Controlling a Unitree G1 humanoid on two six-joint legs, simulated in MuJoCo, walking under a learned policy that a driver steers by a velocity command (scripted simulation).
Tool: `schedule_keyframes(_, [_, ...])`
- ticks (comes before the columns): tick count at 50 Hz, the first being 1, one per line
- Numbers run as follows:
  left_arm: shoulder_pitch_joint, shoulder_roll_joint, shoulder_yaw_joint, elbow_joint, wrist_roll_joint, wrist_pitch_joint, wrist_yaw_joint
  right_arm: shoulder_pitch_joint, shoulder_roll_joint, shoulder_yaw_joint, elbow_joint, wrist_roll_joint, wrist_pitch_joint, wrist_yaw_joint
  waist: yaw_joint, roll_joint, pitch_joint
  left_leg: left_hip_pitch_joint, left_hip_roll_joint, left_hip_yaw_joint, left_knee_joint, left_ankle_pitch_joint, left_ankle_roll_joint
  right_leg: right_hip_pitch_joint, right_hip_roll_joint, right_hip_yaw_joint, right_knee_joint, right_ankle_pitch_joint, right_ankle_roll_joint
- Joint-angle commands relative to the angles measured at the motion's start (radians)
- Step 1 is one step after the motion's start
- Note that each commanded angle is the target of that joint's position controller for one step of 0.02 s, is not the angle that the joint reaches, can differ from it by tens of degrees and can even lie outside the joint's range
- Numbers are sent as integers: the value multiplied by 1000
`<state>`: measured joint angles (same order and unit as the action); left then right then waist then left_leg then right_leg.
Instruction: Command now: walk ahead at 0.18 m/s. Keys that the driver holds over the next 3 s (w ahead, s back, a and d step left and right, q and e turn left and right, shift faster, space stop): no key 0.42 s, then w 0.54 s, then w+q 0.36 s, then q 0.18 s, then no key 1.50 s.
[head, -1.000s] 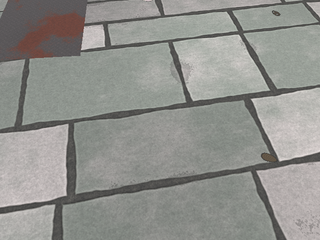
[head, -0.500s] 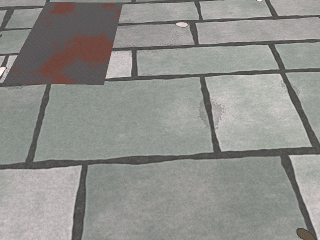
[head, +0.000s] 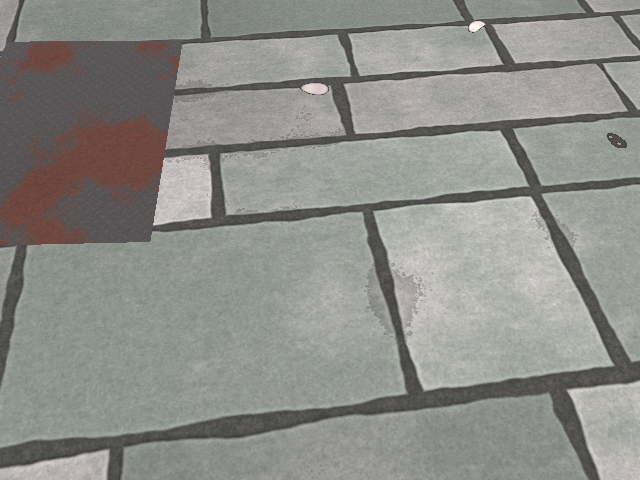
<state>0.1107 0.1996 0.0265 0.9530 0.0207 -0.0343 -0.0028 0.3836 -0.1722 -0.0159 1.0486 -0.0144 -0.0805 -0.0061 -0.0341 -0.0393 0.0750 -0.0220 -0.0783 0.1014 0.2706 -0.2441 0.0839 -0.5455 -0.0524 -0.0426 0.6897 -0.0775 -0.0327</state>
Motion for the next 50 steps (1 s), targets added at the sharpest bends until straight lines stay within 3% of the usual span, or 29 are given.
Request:
schedule_keyframes(1, [50,54,5,-15,0,-11,16,30,-125,-18,-15,-4,3,-14,24,145,-54,-9,263,-83,61,859,80,144,43,-27,-70,-11,-21])
schedule_keyframes(3, [125,65,12,17,4,-23,26,10,-126,-18,-8,-1,10,-22,57,128,-57,12,267,-106,160,845,65,229,59,-20,-185,-15,-47])
schedule_keyframes(4, [193,75,15,41,8,-38,30,6,-130,-20,-3,4,12,-23,92,82,-79,-7,237,-96,256,761,35,336,41,3,-309,160,-58])
schedule_keyframes(5, [279,142,29,63,18,-53,35,35,-119,-15,-17,9,8,-25,94,5,-168,-97,191,-74,385,510,-1,521,-96,117,-255,607,-82])
schedule_keyframes(6, [307,162,32,70,11,-43,36,197,-23,5,12,45,21,-24,45,-157,-312,-227,75,-43,597,-114,-30,708,-316,318,-203,963,-263])
schedule_keyframes(7, [280,106,17,59,-20,-30,28,153,-76,-10,30,33,49,-29,72,-117,-328,-264,34,-95,689,-427,-36,633,-351,396,-266,819,-325])
schedule_keyframes(8, [212,100,13,47,-22,-23,27,77,-99,-21,15,7,63,-28,55,-71,-215,-297,50,-130,734,-441,-42,514,-313,354,-325,610,-313])
schedule_keyframes(9, [154,83,5,38,-14,-15,32,20,-84,-22,9,-11,71,-24,38,-34,-144,-305,64,-142,722,-388,-48,421,-271,319,-379,417,-276])
schedule_keyframes(10, [116,63,-4,36,-7,-9,41,-3,-66,-20,9,-14,80,-21,15,-30,-87,-279,86,-148,662,-329,-58,327,-230,263,-423,308,-234])
schedule_keyframes(12, [84,57,-9,41,1,-3,48,24,-31,-9,32,-14,97,-22,-15,-59,-77,-204,87,-122,535,-261,-78,258,-159,191,-453,172,-174])
schedule_keyframes(16, [109,87,-3,61,-7,0,41,20,-31,-4,60,0,114,-36,-2,-51,-116,-139,84,-93,359,-147,-84,265,-143,190,-469,-73,-145])
schedule_keyframes(18, [87,95,2,63,-17,15,38,20,-28,0,72,-6,114,-35,-13,-44,-82,-72,85,-77,227,-21,-72,191,-117,186,-488,-321,-101])
schedule_keyframes(20, [116,89,7,74,-20,28,35,1,-59,3,59,-21,103,-34,6,-12,-15,-77,148,-153,105,-9,-54,138,-91,190,-502,-449,-30])
schedule_keyframes(21, [134,75,9,74,-27,37,33,-22,-81,1,58,-12,96,-32,36,54,36,-206,160,-189,81,-108,-42,183,-46,152,-497,-388,-13])
schedule_keyframes(23, [158,68,11,84,-18,40,28,-10,-71,1,65,-4,79,-29,43,117,15,-314,154,-209,18,-338,-29,315,-3,107,-383,-392,-31])
schedule_keyframes(25, [165,68,17,79,-10,38,19,-11,-104,-13,50,-1,74,-30,46,157,28,-330,182,-278,-45,-500,6,289,43,60,-274,-462,-45])
schedule_keyframes(27, [125,24,10,64,3,27,6,17,-137,-32,50,-1,71,-30,21,215,62,-248,284,-417,-143,-540,59,174,102,-21,-112,-322,-28])
schedule_keyframes(28, [112,22,11,53,12,19,0,18,-149,-41,49,-4,69,-32,16,224,67,-220,340,-463,-174,-508,90,127,82,-20,-22,-266,-28])
schedule_keyframes(30, [104,47,20,35,13,1,-10,15,-145,-49,44,-7,60,-31,27,176,57,-161,361,-456,-174,-424,109,64,44,6,39,-297,-34])
schedule_keyframes(32, [108,40,21,22,7,-15,-14,2,-147,-55,40,-5,50,-26,37,173,59,-162,332,-394,-136,-376,100,108,41,-6,-36,-324,-40])
schedule_keyframes(35, [266,21,26,76,-5,-32,-4,-33,-139,-62,25,-1,45,-18,101,115,55,-342,244,-280,12,-328,75,446,103,-60,-264,-252,-47])
schedule_keyframes(36, [377,58,38,107,-1,-40,6,-55,-107,-55,7,-6,36,-15,140,19,35,-457,192,-208,175,-265,50,601,19,68,-342,-310,-60])
schedule_keyframes(37, [498,164,63,126,2,-45,17,-77,-21,-33,-37,6,24,0,169,-244,-16,-655,55,-45,507,-250,-1,745,-216,470,-528,-581,-136])
schedule_keyframes(38, [543,187,68,150,2,-36,15,-132,-93,-49,-75,-23,20,8,165,-231,24,-762,51,-55,705,-309,11,684,-341,676,-587,-642,-216])
schedule_keyframes(39, [434,134,53,115,8,-36,14,-179,-114,-56,-86,-33,18,18,109,-70,79,-774,118,-114,794,-213,22,598,-315,606,-571,-617,-215])
schedule_keyframes(40, [361,116,47,88,6,-43,10,-172,-89,-52,-80,-23,13,28,74,-20,77,-745,142,-127,799,-125,22,544,-270,514,-577,-533,-192])
schedule_keyframes(42, [318,88,35,72,-2,-59,15,-155,-79,-52,-69,-23,9,41,40,-8,50,-692,167,-113,759,-16,-2,529,-203,362,-598,-314,-158])
schedule_keyframes(44, [363,74,27,92,-4,-69,19,-164,-71,-52,-72,-25,21,45,37,-31,21,-681,158,-80,736,34,-24,554,-168,261,-580,-82,-152])
schedule_keyframes(50, [418,78,17,116,-2,-76,21,-404,-42,-29,-172,-10,34,46,71,-51,49,-637,123,-5,455,155,-51,534,-127,88,-563,235,-153])
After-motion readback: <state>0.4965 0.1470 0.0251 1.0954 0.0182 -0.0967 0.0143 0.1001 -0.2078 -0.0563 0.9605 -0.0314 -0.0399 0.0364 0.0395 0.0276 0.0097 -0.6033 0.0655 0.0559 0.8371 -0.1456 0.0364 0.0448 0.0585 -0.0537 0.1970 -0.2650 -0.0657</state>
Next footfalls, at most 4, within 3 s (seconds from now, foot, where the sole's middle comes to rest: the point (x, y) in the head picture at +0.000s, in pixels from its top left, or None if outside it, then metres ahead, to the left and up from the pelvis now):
0.08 right None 0.18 -0.11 -0.78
0.40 left None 0.11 0.11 -0.78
1.18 left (283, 459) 0.51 0.07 -0.78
1.72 right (317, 348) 0.76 -0.01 -0.78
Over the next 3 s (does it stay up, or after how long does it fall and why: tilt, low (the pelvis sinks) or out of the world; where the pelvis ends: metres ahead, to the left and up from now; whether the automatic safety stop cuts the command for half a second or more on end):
stays up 0.66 0.08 0.00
